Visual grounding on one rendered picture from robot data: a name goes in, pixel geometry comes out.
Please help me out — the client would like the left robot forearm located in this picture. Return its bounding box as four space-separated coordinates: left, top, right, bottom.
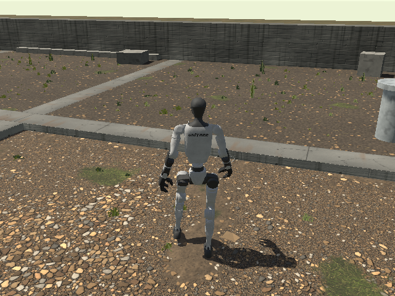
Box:
160 149 174 179

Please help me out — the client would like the robot left upper arm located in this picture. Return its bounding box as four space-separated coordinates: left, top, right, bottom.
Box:
169 124 186 159

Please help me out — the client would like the left robot hand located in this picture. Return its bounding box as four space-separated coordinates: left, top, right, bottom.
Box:
159 176 173 192

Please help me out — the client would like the robot torso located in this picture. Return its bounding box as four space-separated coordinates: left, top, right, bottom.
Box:
184 121 212 185

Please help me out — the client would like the right robot hand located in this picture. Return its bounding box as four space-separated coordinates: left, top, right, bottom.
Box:
218 166 232 178

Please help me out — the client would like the robot right thigh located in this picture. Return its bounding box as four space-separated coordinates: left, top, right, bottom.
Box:
204 173 219 220

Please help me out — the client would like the right robot forearm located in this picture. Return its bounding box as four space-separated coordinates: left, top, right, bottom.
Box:
221 148 231 170

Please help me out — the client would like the robot right upper arm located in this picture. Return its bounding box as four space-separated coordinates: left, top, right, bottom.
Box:
211 124 228 158

